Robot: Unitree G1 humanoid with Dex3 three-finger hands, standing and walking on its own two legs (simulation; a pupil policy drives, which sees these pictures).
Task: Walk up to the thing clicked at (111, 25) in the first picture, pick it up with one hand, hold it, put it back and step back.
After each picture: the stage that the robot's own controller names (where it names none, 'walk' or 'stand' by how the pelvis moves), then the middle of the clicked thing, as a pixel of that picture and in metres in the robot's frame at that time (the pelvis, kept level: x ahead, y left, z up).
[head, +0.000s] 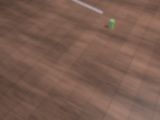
stand; (111, 24) +1.82 -0.37 -0.72
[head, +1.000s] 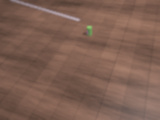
walk; (89, 30) +1.72 +0.05 -0.69
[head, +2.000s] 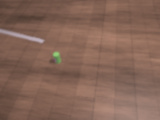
walk; (57, 57) +1.13 +0.35 -0.71
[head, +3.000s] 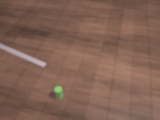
walk; (58, 92) +0.71 +0.26 -0.70
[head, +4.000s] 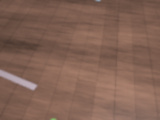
walk; out of the picture +0.41 +0.21 -0.70
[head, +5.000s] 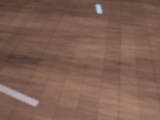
stand; out of the picture +0.32 +0.21 -0.72
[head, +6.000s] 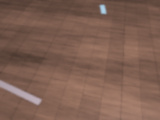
stand; out of the picture +0.33 +0.19 -0.73
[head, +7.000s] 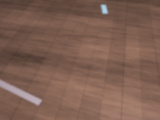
stand; out of the picture +0.32 +0.20 -0.73
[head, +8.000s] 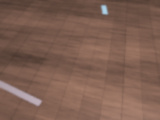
stand; out of the picture +0.32 +0.19 -0.73
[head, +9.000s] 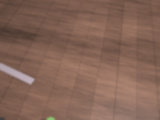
go down; out of the picture +0.35 +0.19 -0.69
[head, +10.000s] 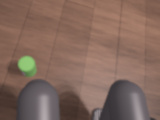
go down; (28, 67) +0.42 +0.22 -0.29
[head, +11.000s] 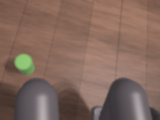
close in; (25, 65) +0.41 +0.23 -0.28
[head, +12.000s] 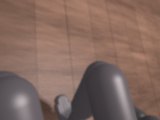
close; out of the picture +0.41 +0.26 -0.22
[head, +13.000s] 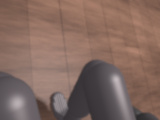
close; out of the picture +0.40 +0.27 -0.22
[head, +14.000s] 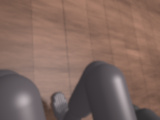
lift; out of the picture +0.37 +0.26 -0.23
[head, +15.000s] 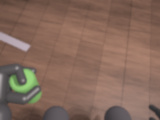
lift; (27, 87) +0.32 +0.19 -0.01
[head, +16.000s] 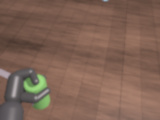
hold; (38, 92) +0.32 +0.17 +0.00
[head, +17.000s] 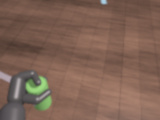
hold; (39, 94) +0.32 +0.17 -0.01
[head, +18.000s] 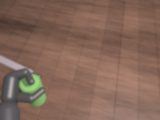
crouch; (33, 91) +0.33 +0.18 -0.05
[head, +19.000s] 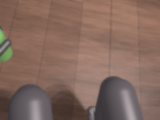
lower; out of the picture +0.46 +0.25 -0.10
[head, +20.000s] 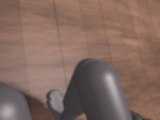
lower; out of the picture +0.43 +0.28 -0.23
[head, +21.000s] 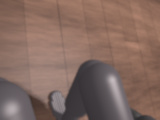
lower; out of the picture +0.42 +0.28 -0.22
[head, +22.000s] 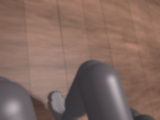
lower; out of the picture +0.42 +0.28 -0.23
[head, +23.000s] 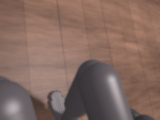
lower; out of the picture +0.41 +0.28 -0.23
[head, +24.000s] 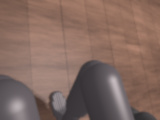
open; out of the picture +0.40 +0.26 -0.23
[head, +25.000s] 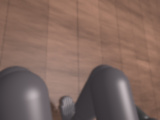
stand; out of the picture +0.41 +0.25 -0.23
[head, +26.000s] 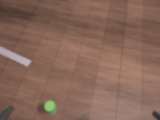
stand; (50, 107) +0.38 +0.19 -0.57
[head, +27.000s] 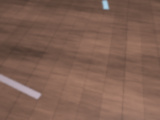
stand; out of the picture +0.36 +0.18 -0.67
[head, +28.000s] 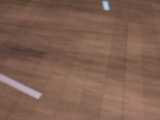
stand; out of the picture +0.36 +0.18 -0.67
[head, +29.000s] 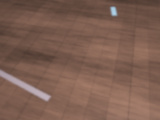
stand; out of the picture +0.38 +0.16 -0.72
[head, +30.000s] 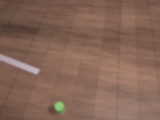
walk; (60, 108) +0.44 +0.17 -0.69
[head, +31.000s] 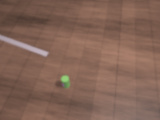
walk; (65, 81) +0.71 +0.18 -0.70
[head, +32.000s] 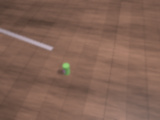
stand; (66, 69) +1.00 +0.22 -0.70
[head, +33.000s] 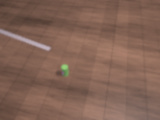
stand; (65, 70) +0.96 +0.19 -0.72
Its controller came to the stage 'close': yes
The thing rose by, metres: 0.71
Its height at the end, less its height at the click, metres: +0.00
